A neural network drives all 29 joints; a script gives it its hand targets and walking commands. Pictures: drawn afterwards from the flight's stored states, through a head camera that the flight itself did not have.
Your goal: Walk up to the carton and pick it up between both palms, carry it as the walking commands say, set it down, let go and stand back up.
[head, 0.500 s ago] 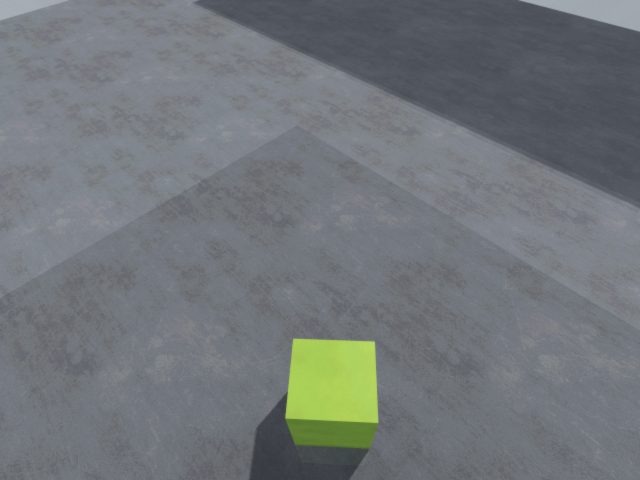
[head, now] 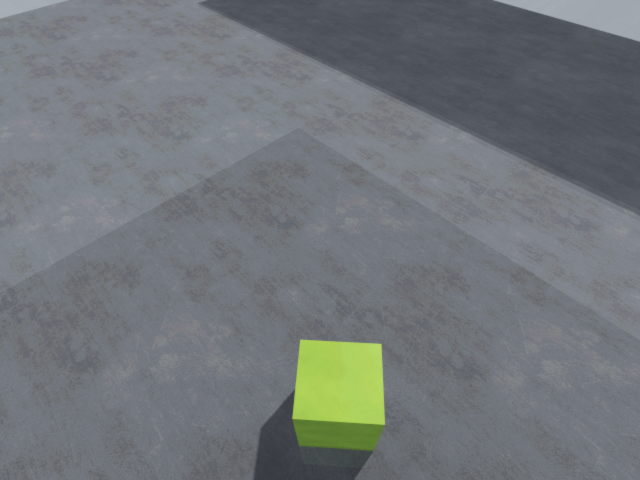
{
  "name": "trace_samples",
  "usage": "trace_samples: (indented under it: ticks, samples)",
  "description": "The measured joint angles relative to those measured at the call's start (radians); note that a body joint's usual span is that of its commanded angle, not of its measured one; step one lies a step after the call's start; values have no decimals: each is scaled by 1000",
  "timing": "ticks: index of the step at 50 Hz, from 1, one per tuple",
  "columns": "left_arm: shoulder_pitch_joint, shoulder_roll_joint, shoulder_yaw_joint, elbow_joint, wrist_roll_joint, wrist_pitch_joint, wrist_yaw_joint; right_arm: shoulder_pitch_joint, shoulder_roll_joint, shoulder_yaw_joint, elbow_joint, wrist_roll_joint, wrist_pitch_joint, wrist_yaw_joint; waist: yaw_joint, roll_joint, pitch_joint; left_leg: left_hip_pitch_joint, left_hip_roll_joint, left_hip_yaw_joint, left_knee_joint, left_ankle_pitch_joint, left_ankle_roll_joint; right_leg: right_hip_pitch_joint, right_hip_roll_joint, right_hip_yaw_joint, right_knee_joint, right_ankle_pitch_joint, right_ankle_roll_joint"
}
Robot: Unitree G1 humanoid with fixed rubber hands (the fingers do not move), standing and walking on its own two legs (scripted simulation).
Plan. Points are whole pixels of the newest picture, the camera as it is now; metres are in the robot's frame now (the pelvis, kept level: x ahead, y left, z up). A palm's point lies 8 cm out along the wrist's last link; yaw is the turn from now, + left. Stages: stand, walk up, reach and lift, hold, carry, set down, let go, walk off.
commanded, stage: walk up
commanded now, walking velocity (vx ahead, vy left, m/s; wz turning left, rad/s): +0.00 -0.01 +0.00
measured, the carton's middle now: (338, 397) +0.40 -0.01 -0.64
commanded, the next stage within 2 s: stand in 0.06 s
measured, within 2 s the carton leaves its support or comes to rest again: neither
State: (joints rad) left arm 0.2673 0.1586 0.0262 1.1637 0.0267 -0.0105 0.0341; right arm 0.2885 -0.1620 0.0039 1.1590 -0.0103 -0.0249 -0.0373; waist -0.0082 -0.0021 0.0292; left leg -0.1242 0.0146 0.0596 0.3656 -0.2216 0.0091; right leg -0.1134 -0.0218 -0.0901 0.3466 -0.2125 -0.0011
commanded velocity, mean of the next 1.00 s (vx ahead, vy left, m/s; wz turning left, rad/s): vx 0.00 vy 0.00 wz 0.00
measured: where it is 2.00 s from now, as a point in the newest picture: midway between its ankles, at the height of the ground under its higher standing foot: outside the picture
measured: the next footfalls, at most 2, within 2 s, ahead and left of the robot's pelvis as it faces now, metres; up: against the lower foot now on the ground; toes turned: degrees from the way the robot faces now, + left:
none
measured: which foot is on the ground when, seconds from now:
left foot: down 0.00-1.00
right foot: down 0.00-1.00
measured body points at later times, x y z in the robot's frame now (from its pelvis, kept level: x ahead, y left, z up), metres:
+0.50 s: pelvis -0.01 +0.01 -0.03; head +0.03 +0.01 +0.42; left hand +0.17 +0.23 -0.14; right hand +0.16 -0.23 -0.15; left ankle -0.01 +0.11 -0.75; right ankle -0.02 -0.11 -0.75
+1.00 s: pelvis -0.08 -0.01 -0.08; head +0.04 -0.01 +0.35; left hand +0.18 +0.21 -0.19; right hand +0.16 -0.22 -0.19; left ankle -0.01 +0.11 -0.75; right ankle -0.02 -0.12 -0.75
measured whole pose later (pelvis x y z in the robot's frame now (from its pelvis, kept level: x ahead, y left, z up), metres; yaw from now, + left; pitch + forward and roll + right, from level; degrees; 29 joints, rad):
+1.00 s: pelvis -0.08 -0.01 -0.08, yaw +0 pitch +12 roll +0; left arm -0.19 0.20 0.09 0.53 0.00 0.50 -0.05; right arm -0.16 -0.14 -0.07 0.47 0.00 0.51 -0.01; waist -0.02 0.00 0.06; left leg -0.85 0.04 0.05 1.01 -0.38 0.01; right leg -0.85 -0.02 -0.05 1.01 -0.38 -0.02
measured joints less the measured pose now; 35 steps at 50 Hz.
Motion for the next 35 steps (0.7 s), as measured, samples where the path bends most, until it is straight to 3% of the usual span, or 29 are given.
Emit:
trace_samples:
  ticks: [13, 14, 16, 19, 23, 26, 30, 35]
  samples:
    - [12, -10, -8, 3, -9, -4, 2, 21, 15, 0, 11, 2, -5, 2, -6, -3, -3, 4, -10, 2, -11, 3, 10, 4, -9, 2, -11, 5, 10]
    - [25, -8, -19, -35, -35, 16, 2, 35, 7, 16, -26, 20, 10, 5, -2, 1, -44, -52, -7, 6, 25, -20, 10, -56, -6, 10, 29, -23, 0]
    - [6, 8, -52, -198, -75, 101, 15, 0, -18, 27, -178, 58, 91, 0, -10, 8, -80, -184, -1, 10, 150, -59, 14, -187, -4, 24, 148, -55, -12]
    - [-167, 50, -75, -330, -118, 286, 24, -173, -69, 37, -338, 75, 284, 9, -12, 18, -88, -309, 5, 17, 282, -108, 20, -319, -6, 35, 288, -104, 1]
    - [-341, 63, -67, -440, -128, 558, 24, -332, -114, 35, -451, 74, 559, 44, 15, 23, -115, -399, 12, 30, 342, -128, 22, -411, -3, 50, 339, -112, 6]
    - [-314, 37, -65, -530, -105, 647, 12, -323, -97, 19, -518, 54, 647, 66, 16, 21, -133, -410, 10, 25, 311, -113, 24, -419, -2, 46, 308, -99, 2]
    - [-211, -6, -45, -613, -57, 630, -20, -244, -28, -31, -581, -8, 630, 84, 1, 4, -123, -425, 7, 11, 278, -90, 18, -433, 0, 42, 284, -84, -3]
    - [-182, -32, 0, -675, -1, 531, -46, -203, 25, -65, -642, -33, 527, 86, -3, -8, -94, -557, 4, -9, 390, -115, 6, -562, -5, 38, 405, -126, -5]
